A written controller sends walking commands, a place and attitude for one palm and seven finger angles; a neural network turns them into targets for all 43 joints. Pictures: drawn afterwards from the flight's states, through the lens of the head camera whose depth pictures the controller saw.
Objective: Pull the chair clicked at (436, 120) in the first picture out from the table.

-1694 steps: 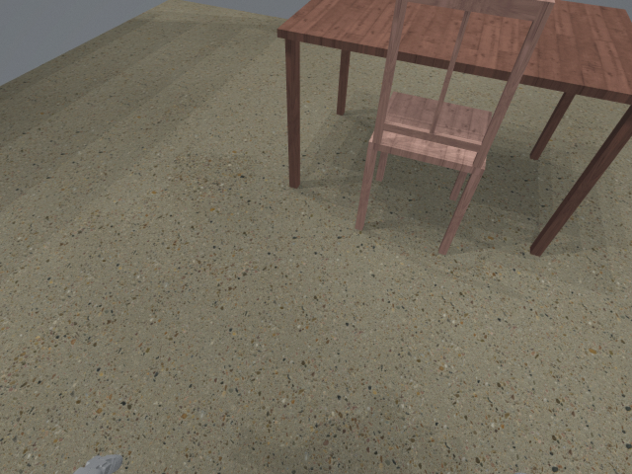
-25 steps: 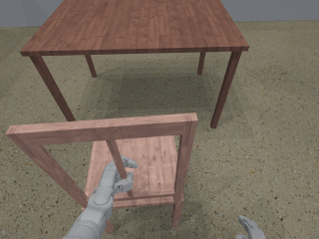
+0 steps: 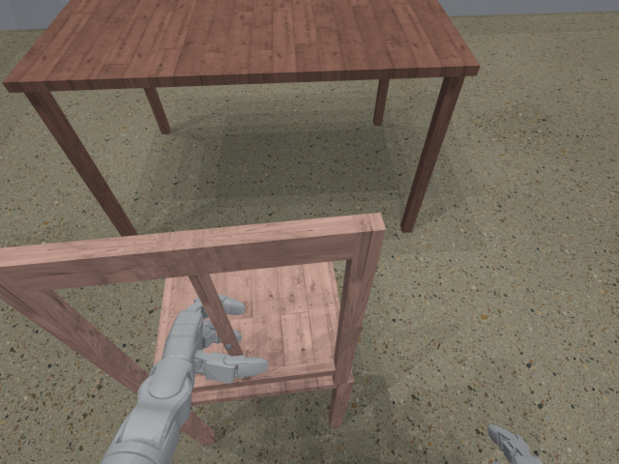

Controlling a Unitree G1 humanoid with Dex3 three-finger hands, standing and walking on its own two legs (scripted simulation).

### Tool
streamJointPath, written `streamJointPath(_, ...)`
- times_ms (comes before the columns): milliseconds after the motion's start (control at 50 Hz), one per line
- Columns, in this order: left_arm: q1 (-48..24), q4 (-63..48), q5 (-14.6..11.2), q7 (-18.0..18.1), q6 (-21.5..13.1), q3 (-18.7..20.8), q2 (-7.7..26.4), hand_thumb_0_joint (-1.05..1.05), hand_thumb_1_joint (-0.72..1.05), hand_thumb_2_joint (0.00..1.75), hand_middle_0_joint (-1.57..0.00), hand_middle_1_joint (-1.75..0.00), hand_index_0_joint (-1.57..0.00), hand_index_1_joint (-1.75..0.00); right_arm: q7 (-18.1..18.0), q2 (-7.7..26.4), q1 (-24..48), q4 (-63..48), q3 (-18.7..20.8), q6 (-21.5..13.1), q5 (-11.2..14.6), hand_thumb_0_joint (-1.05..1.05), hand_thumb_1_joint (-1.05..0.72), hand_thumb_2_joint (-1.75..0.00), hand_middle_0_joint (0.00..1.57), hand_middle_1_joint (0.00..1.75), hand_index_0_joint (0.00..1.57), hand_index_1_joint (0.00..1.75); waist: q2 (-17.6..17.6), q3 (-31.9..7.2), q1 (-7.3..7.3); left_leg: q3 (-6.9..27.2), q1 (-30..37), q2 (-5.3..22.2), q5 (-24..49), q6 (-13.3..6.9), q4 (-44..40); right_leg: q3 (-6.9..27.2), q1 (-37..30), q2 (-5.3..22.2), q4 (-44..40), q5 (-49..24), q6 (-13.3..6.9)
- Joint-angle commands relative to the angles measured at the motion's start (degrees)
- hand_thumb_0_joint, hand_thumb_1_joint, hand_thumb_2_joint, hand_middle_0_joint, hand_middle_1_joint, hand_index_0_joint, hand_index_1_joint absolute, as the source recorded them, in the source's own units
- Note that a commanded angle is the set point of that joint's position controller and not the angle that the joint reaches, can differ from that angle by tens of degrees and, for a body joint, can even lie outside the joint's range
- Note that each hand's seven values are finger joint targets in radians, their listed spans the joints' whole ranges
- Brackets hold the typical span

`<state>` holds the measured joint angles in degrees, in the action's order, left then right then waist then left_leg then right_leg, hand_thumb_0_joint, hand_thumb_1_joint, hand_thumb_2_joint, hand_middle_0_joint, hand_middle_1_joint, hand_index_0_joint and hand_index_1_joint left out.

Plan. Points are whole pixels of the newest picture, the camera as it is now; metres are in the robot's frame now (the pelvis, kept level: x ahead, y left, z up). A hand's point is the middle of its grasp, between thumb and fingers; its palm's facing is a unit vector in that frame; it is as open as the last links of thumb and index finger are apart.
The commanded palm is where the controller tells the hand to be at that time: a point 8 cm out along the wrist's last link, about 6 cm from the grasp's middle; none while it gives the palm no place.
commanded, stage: open the thumb and straighten the fingers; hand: left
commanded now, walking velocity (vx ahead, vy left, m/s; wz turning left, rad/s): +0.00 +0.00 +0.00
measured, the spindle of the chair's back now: (227, 336) +0.30 +0.12 -0.03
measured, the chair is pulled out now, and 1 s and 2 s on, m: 0.57 0.57 0.57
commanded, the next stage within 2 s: draw the fingers out of the gap in 0.40 s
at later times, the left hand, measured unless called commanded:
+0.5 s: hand (224, 355) +0.27 +0.12 -0.05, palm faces -0.08 -0.98 -0.16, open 17.3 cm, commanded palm +0.26 +0.18 -0.03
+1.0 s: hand (210, 417) +0.20 +0.13 -0.05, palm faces -0.07 -0.99 -0.15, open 17.5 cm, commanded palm +0.18 +0.18 -0.03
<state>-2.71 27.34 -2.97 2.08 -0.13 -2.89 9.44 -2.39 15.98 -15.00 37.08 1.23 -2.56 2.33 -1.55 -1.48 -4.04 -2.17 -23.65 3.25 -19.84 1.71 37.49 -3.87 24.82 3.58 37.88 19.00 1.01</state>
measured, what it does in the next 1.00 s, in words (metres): stands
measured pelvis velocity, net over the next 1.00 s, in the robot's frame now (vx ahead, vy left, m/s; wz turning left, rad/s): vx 0.00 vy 0.00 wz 0.04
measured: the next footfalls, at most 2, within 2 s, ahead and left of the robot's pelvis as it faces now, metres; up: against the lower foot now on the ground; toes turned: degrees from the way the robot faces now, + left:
none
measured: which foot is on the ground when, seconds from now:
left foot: down 0.00-1.00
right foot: down 0.00-1.00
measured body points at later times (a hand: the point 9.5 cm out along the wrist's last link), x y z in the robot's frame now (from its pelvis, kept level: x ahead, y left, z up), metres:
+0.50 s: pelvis +0.01 +0.00 -0.02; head +0.06 -0.01 +0.43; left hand +0.28 +0.17 -0.03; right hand +0.17 -0.25 -0.11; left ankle -0.01 +0.14 -0.72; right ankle +0.00 -0.13 -0.72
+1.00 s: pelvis +0.00 +0.00 -0.03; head +0.04 -0.01 +0.42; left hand +0.20 +0.18 -0.04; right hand +0.18 -0.24 -0.11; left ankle -0.01 +0.14 -0.72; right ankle +0.00 -0.13 -0.72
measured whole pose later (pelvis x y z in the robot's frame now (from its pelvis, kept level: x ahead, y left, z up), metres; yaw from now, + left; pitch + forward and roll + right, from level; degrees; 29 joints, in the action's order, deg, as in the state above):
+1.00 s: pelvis +0.00 +0.00 -0.03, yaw +2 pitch +9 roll +0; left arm 23.4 -3.4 -2.2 0.3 7.0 -6.3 11.5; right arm -4.9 14.1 -13.8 28.9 -1.0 -6.4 1.7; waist -2.6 -5.3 -2.6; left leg 0.6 -33.9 2.7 -26.3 1.8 51.0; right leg -5.8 33.4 4.8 50.5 26.0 1.0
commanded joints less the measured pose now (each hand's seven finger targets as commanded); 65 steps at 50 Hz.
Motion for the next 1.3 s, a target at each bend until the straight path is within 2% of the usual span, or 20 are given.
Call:
streamJointPath(0, -8.05, -14.48, -0.76, -0.46, -2.17, 0.78, 2.5, 0.0, -0.55, 0.2, -0.3, -0.87, -0.3, -0.87, -0.62, 6.21, 3.24, -9.1, 2.11, -3.58, 0.03, 0.0, -0.9, -0.9, 0.2, 0.3, 0.2, 0.3, 2.78, -14.71, 0.45, 0.52, 3.56, -0.94, 14.34, -2.61, -2.38, -0.7, -6.04, -0.31, -1.85, -18.13, -1.29)
streamJointPath(20, -9.4, -15.87, -0.77, -0.56, -1.84, -0.56, 1.42, 0.0, -0.55, 0.2, -0.27, -0.8, -0.27, -0.8, -0.67, 6.15, 2.96, -9.28, 1.99, -3.91, -0.01, 0.0, -0.9, -0.9, 0.2, 0.3, 0.2, 0.3, 3.81, -14.93, -0.18, 0.59, 3.41, -1.01, 14.38, -2.73, -1.89, -0.8, -5.27, -0.4, -1.5, -18.42, -1.05)
streamJointPath(80, -9.15, -17.3, -0.45, -0.49, -0.74, 0.59, 2.9, 0.0, -0.55, 0.2, -0.2, -0.58, -0.2, -0.58, -0.83, 6.44, 2.66, -9.58, 2.11, -4.11, -0.13, 0.0, -0.9, -0.9, 0.2, 0.3, 0.2, 0.3, 4.0, -15.09, -0.04, 0.88, 2.94, -1.08, 13.89, -2.64, -0.97, -0.81, -3.85, -0.46, -0.56, -17.37, -0.89)
streamJointPath(140, -5.64, -19.57, 0.18, 0.08, 0.29, 0.14, 2.32, 0.0, -0.55, 0.2, -0.13, -0.36, -0.13, -0.36, -0.9, 6.11, 2.95, -10.52, 1.96, -4.37, -0.28, 0.0, -0.9, -0.9, 0.2, 0.3, 0.2, 0.3, 2.62, -15.49, 0.82, 1.17, 3.21, -0.92, 16.27, -2.55, -0.11, -1.11, -3.4, -0.4, 0.73, -18.15, -1.14)
streamJointPath(160, -5.39, -15.97, 0.45, 0.47, 0.83, 5.68, 7.85, 0.0, -0.55, 0.2, -0.1, -0.29, -0.1, -0.29, -1.06, 6.91, 2.26, -9.66, 1.94, -3.79, -0.47, 0.0, -0.9, -0.9, 0.2, 0.3, 0.2, 0.3, 4.69, -14.22, 0.88, 1.2, 1.37, -1.09, 15.46, -2.39, 0.44, -0.93, -3.05, -0.48, 1.18, -18.49, -1.12)
streamJointPath(180, -5.02, -17.96, 0.83, 0.17, 0.94, 3.53, 5.52, 0.0, -0.55, 0.2, -0.07, -0.22, -0.07, -0.22, -1.01, 6.4, 2.48, -10.4, 1.69, -3.51, -0.59, 0.0, -0.9, -0.9, 0.2, 0.3, 0.2, 0.3, 3.47, -15.12, 1.14, 1.01, 1.21, -1.35, 15.61, -2.44, 0.49, -0.92, -3.06, -0.47, 1.63, -18.48, -1.11)
streamJointPath(240, -5.14, -21.13, 0.9, -0.03, 1.27, 2.77, 5.1, 0.0, -0.55, 0.2, 0.0, 0.0, 0.0, 0.0, -1.15, 6.04, 2.65, -11.29, 1.73, -3.56, -0.65, 0.0, -0.9, -0.9, 0.2, 0.3, 0.2, 0.3, 2.76, -16.97, 0.82, 1.06, 2.1, -1.25, 17.08, -2.6, 1.7, -0.74, -3.29, -0.35, 2.23, -19.79, -1.09)
streamJointPath(360, -2.42, -24.8, 0.17, -1.02, 2.81, -0.27, 2.97, 0.0, -0.55, 0.2, 0.0, 0.0, 0.0, 0.0, -1.33, 5.87, 3.07, -12.43, 1.35, -3.95, -0.48, 0.0, -0.9, -0.9, 0.2, 0.3, 0.2, 0.3, 2.45, -16.5, -0.03, 1.57, 1.51, -1.31, 17.42, -2.59, 3.21, -1.09, -2.04, -0.27, 2.89, -20.11, -0.95)
streamJointPath(460, -3.41, -26.2, 0.41, -0.77, 3.89, 0.85, 4.91, 0.0, -0.55, 0.2, 0.0, 0.0, 0.0, 0.0, -1.7, 6.14, 3.12, -12.73, 1.19, -3.73, -0.51, 0.0, -0.9, -0.9, 0.2, 0.3, 0.2, 0.3, 3.0, -15.91, -0.34, 2.04, 0.6, -1.54, 15.4, -2.68, 3.77, -1.13, -0.75, -0.3, 3.19, -18.11, -0.9)
streamJointPath(480, 1.34, -23.63, 0.32, -0.79, 4.14, 4.83, 7.9, 0.0, -0.55, 0.2, 0.0, 0.0, 0.0, 0.0, -1.75, 6.33, 3.09, -12.8, 1.33, -3.58, -0.59, 0.0, -0.9, -0.9, 0.2, 0.3, 0.2, 0.3, 3.18, -15.53, 0.93, 1.7, -0.67, -1.75, 14.65, -2.56, 3.97, -0.93, -1.24, -0.25, 3.37, -17.86, -0.97)
streamJointPath(500, 4.06, -25.05, 0.27, -1.02, 4.02, 5.37, 8.76, 0.0, -0.55, 0.2, 0.0, 0.0, 0.0, 0.0, -1.73, 6.54, 3.43, -13.34, 1.23, -3.38, -0.69, 0.0, -0.9, -0.9, 0.2, 0.3, 0.2, 0.3, 3.24, -16.35, 1.74, 1.75, -1.16, -1.78, 15.5, -2.56, 3.76, -0.95, -2.94, -0.1, 3.55, -19.17, -1.33)
streamJointPath(520, 6.7, -26.97, 0.23, -1.41, 3.83, 3.37, 6.56, 0.0, -0.55, 0.2, 0.0, 0.0, 0.0, 0.0, -1.58, 6.0, 3.77, -14.24, 1.13, -3.37, -0.52, 0.0, -0.9, -0.9, 0.2, 0.3, 0.2, 0.3, 2.33, -16.89, 1.8, 1.48, -0.82, -1.82, 16.52, -2.52, 3.86, -0.93, -3.19, 0.03, 3.99, -19.97, -1.32)
streamJointPath(660, 15.33, -36.51, -0.08, -1.62, 3.5, -0.06, 5.08, 0.0, -0.55, 0.2, 0.0, 0.0, 0.0, 0.0, -1.73, 5.62, 4.18, -16.36, 1.21, -4.8, -0.38, 0.0, -0.9, -0.9, 0.2, 0.3, 0.2, 0.3, 1.36, -15.03, 0.86, 1.98, -1.66, -1.75, 15.06, -2.56, 5.05, -1.27, -0.57, -0.06, 4.37, -17.59, -1.1)
streamJointPath(700, 17.59, -37.63, 0.1, -1.01, 3.36, 1.76, 7.2, 0.0, -0.55, 0.2, 0.0, 0.0, 0.0, 0.0, -2.1, 5.8, 4.28, -16.23, 1.44, -5.08, -0.42, 0.0, -0.9, -0.9, 0.2, 0.3, 0.2, 0.3, 2.61, -14.33, 0.87, 2.15, -2.73, -1.81, 13.84, -2.61, 5.49, -1.25, -0.35, -0.1, 4.35, -16.36, -1.18)
streamJointPath(820, 18.21, -41.7, 0.65, -1.12, 2.68, -0.1, 6.66, 0.0, -0.55, 0.2, 0.0, 0.0, 0.0, 0.0, -2.94, 5.85, 4.0, -16.59, 1.07, -6.19, -0.58, 0.0, -0.9, -0.9, 0.2, 0.3, 0.2, 0.3, 2.34, -13.08, -0.11, 2.69, -3.68, -2.27, 9.91, -2.89, 6.46, -1.15, 3.19, -0.34, 4.8, -11.14, -0.82)
streamJointPath(860, 19.13, -42.5, 0.61, -1.36, 2.69, -0.7, 6.31, 0.0, -0.55, 0.2, 0.0, 0.0, 0.0, 0.0, -3.0, 5.67, 4.04, -16.84, 0.91, -6.57, -0.5, 0.0, -0.9, -0.9, 0.2, 0.3, 0.2, 0.3, 1.16, -13.16, 0.02, 3.05, -3.71, -2.34, 8.98, -2.83, 6.59, -1.23, 3.97, -0.32, 5.0, -9.43, -0.89)
streamJointPath(980, 26.06, -42.92, 0.66, -1.43, 4.31, -0.3, 6.2, 0.0, -0.55, 0.2, 0.0, 0.0, 0.0, 0.0, -3.07, 5.01, 5.0, -17.74, 0.85, -6.56, -0.47, 0.0, -0.9, -0.9, 0.2, 0.3, 0.2, 0.3, 3.33, -12.65, 0.83, 3.08, -5.97, -2.5, 7.32, -2.87, 7.03, -1.2, 3.8, -0.32, 5.24, -7.88, -0.76)
streamJointPath(1100, 32.27, -46.32, 0.71, -1.68, 4.65, 0.92, 7.11, 0.0, -0.55, 0.2, 0.0, 0.0, 0.0, 0.0, -3.31, 4.23, 6.11, -18.59, 1.15, -6.43, -0.34, 0.0, -0.9, -0.9, 0.2, 0.3, 0.2, 0.3, 1.77, -12.47, 1.65, 2.96, -7.07, -2.53, 7.28, -2.9, 7.58, -1.04, 3.41, -0.29, 5.52, -7.42, -1.21)
streamJointPath(1160, 34.82, -49.68, 0.84, -1.89, 4.34, -1.79, 4.89, 0.0, -0.55, 0.2, 0.0, 0.0, 0.0, 0.0, -3.28, 3.81, 5.87, -19.42, 1.11, -6.7, -0.27, 0.0, -0.9, -0.9, 0.2, 0.3, 0.2, 0.3, 1.62, -11.89, 1.01, 3.14, -6.99, -2.57, 7.05, -2.92, 7.93, -1.37, 5.02, -0.42, 6.03, -6.95, -0.98)
streamJointPath(1280, 38.96, -52.19, 1.56, -1.93, 3.39, -1.8, 5.51, 0.0, -0.55, 0.2, 0.0, 0.0, 0.0, 0.0, -3.75, 3.65, 5.59, -19.81, 1.55, -7.13, -0.35, 0.0, -0.9, -0.9, 0.2, 0.3, 0.2, 0.3, 2.12, -11.14, 1.04, 3.48, -8.49, -2.74, 5.12, -3.02, 9.04, -1.58, 7.33, -0.68, 6.9, -4.1, -1.06)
